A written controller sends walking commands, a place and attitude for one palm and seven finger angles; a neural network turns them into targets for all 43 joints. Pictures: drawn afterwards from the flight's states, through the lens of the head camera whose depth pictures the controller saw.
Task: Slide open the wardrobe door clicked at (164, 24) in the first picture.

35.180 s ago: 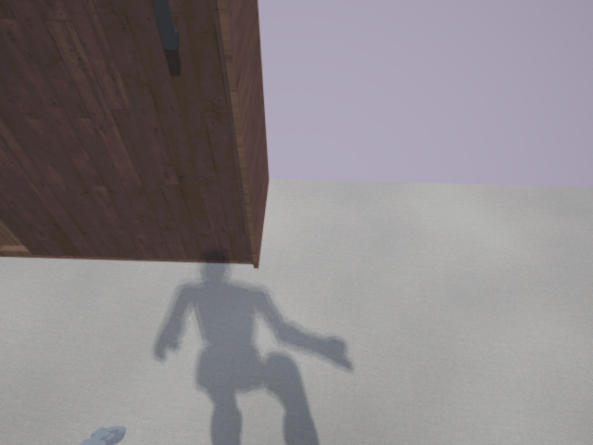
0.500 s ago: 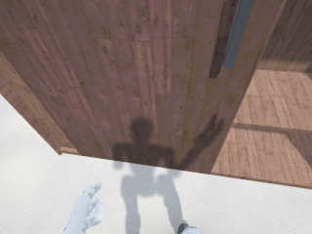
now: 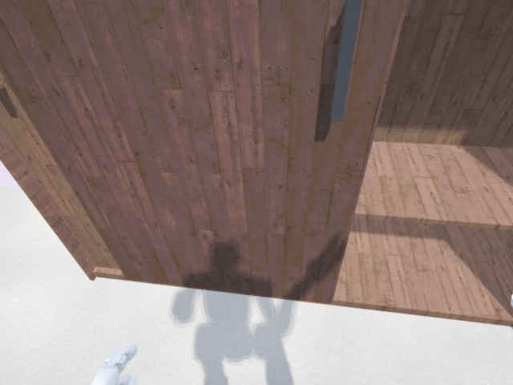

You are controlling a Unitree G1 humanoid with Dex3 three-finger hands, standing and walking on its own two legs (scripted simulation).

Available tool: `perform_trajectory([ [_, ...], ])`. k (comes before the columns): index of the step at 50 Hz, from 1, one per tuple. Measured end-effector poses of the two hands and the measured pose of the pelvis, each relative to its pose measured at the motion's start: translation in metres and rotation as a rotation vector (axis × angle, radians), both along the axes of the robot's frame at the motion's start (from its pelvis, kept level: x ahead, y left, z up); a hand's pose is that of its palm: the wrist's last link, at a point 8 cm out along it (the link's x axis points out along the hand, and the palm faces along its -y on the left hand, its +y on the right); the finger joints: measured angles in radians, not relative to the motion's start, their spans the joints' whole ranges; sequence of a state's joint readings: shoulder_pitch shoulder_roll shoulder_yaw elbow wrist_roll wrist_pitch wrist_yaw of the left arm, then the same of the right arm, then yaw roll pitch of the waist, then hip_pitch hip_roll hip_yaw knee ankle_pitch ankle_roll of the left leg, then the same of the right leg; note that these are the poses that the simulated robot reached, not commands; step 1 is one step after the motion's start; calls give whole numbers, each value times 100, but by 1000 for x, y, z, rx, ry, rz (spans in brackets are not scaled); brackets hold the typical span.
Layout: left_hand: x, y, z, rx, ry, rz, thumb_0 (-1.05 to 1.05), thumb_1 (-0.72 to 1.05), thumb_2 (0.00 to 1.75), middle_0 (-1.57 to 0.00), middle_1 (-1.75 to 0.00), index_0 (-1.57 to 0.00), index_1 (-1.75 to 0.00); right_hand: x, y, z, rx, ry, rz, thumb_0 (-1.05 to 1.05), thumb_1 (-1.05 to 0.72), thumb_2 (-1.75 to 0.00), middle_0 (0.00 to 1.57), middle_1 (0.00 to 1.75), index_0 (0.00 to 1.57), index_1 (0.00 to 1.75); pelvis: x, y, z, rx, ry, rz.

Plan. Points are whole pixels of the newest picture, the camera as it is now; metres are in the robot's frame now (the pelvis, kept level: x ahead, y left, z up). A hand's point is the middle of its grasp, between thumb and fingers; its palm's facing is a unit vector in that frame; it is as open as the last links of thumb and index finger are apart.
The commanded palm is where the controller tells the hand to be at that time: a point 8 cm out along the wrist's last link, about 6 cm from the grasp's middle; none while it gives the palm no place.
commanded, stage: stop stepping back and stand still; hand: right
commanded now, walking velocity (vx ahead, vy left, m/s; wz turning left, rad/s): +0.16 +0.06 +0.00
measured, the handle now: (343, 61) +0.62 -0.15 +0.26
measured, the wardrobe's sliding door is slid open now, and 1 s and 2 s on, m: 0.70 0.70 0.70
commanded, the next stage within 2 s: let the arm hang, fingers relaxed in 0.26 s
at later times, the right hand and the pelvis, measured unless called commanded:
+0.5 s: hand (444, 347) +0.21 -0.28 -0.05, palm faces +0.25 +0.90 -0.37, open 7.4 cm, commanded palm none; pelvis +0.01 -0.02 -0.01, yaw -5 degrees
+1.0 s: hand out of the picture +0.04 -0.21 -0.17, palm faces +0.08 +0.97 -0.22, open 7.3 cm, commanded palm none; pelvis +0.04 -0.02 +0.01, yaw -5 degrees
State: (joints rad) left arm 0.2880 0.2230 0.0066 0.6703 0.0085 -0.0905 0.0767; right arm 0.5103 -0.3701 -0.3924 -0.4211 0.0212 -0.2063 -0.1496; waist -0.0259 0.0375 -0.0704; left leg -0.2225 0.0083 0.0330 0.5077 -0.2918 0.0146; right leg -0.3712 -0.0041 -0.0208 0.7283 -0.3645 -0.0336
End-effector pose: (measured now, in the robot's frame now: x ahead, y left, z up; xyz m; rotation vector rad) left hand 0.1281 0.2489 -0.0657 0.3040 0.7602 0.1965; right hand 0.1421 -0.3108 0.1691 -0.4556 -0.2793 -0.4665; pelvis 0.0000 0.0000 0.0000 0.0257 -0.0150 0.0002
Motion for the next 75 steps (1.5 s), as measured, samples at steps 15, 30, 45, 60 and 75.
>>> perform_trajectory([
  [15, 12, -48, -16, -113, 0, -80, 1, 90, 90, -21, -30, -21, -30, 7, -1, 18, -115, 9, 43, 1, -89, -90, 21, 31, 21, 30, 4, -7, -4, 9, 4, -29],
  [30, -11, -17, -52, -50, 279, -37, 0, 91, 90, -20, -30, -20, -30, -23, 70, -295, 551, 1258, 47, 1, -91, -90, 20, 30, 19, 29, 13, -14, -10, -37, 27, -68],
  [45, -100, -41, -67, -127, 685, 82, 0, 91, 90, -20, -29, -20, -30, -106, 56, -312, 628, 1574, -152, -2, -95, -89, 21, 30, 20, 30, 36, -14, 5, -8, 34, -85],
  [60, -71, -55, -73, -153, 639, 71, 1, 93, 90, -20, -29, -20, -30, -100, 68, -310, 647, 1591, -146, 0, -92, -90, 20, 30, 20, 30, 47, -22, 8, -22, 15, -72],
  [75, -53, -45, -69, -131, 610, 67, 0, 92, 90, -20, -29, -20, -30, -102, 75, -311, 664, 1607, -143, 0, -92, -90, 20, 30, 20, 30, 54, -18, 9, -21, 12, -69],
])
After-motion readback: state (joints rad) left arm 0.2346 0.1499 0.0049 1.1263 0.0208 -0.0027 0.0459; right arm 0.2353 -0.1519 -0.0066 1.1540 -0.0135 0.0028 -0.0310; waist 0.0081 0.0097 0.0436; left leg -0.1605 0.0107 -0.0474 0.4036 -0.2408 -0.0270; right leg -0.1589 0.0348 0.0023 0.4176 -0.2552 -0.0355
